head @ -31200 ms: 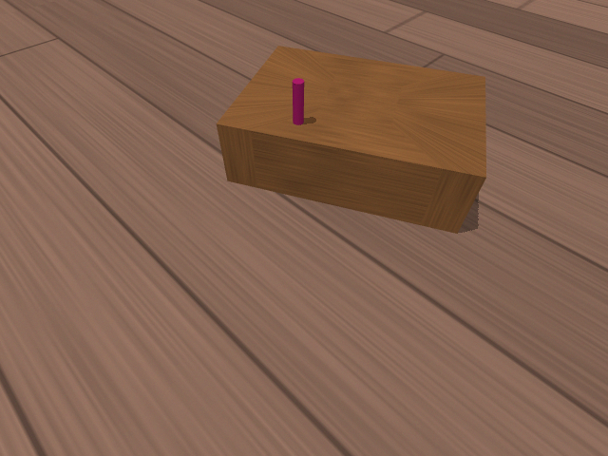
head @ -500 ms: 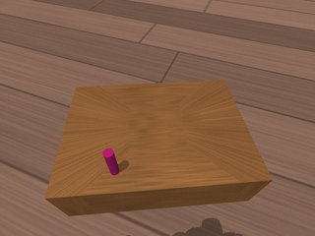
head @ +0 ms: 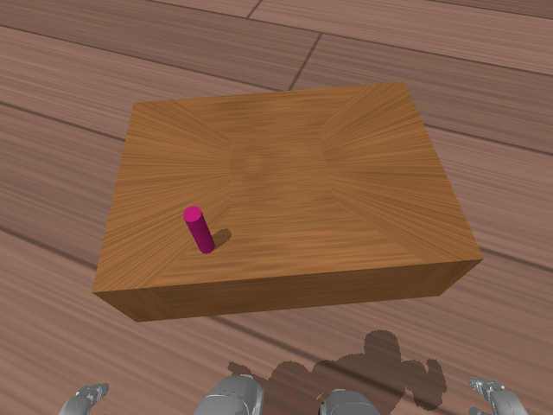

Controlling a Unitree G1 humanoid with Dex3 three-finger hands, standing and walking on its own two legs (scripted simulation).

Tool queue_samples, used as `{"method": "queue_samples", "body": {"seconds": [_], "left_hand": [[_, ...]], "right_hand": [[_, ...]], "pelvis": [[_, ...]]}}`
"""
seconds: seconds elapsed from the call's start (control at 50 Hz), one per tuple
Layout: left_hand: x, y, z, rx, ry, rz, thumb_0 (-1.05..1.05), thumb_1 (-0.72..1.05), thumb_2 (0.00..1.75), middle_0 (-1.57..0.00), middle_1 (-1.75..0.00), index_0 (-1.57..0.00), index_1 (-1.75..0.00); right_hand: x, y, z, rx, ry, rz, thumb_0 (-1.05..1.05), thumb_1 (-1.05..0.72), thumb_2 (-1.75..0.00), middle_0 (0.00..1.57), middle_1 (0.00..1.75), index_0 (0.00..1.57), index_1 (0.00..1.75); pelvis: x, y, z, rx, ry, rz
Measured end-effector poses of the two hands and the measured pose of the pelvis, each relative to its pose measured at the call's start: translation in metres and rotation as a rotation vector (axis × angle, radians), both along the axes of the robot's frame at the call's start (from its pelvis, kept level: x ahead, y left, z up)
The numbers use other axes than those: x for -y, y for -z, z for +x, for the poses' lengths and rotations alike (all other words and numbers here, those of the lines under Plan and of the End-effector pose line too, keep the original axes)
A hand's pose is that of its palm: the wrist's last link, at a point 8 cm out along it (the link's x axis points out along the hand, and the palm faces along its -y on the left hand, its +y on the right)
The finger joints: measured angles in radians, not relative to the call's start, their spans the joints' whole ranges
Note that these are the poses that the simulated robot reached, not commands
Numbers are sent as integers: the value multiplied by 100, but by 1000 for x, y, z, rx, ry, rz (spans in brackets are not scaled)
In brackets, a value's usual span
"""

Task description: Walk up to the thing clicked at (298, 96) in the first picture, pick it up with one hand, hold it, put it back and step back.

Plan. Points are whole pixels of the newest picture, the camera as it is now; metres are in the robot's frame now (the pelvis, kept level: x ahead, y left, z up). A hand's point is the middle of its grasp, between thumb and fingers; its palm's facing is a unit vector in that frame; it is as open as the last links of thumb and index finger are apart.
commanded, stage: step back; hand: left
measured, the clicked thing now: (200, 231) +0.55 +0.23 -0.34
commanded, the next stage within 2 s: none
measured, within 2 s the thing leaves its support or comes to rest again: neither
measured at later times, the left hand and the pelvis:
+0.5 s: hand out of the picture -0.01 +0.28 -0.16, palm faces -0.08 -0.92 -0.38, open 7.4 cm; pelvis -0.11 +0.02 -0.01, yaw -4 degrees
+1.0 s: hand out of the picture -0.11 +0.29 -0.15, palm faces -0.02 -0.94 -0.35, open 7.4 cm; pelvis -0.25 +0.04 +0.00, yaw +0 degrees
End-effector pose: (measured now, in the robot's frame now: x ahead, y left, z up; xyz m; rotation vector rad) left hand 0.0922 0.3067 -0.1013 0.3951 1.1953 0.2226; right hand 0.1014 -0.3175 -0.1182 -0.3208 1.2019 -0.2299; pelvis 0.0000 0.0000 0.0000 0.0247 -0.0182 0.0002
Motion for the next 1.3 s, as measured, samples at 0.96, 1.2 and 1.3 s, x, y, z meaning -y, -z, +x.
{"method": "queue_samples", "body": {"seconds": [0.96, 1.2, 1.3], "left_hand": [[-32, 10, -193, 156, 34, -52, 0, 90, 89, -20, -30, -20, -30], [-30, 18, -308, 9, 16, -52, 0, 90, 89, -20, -30, -20, -30], [-15, 21, -356, -34, 37, -19, 0, 90, 89, -20, -30, -20, -30]], "right_hand": [[-44, -8, -284, -54, -30, -55, 0, -90, -90, 21, 30, 21, 30], [-29, -33, -318, 80, -47, -92, 0, -90, -90, 21, 30, 21, 30], [-7, -14, -339, 140, -39, -69, 0, -90, -90, 21, 30, 21, 30]], "pelvis": [[-37, 8, -244, 41, 8, 1], [-25, 0, -315, 11, 62, -40], [-11, 13, -357, 29, 89, -55]]}}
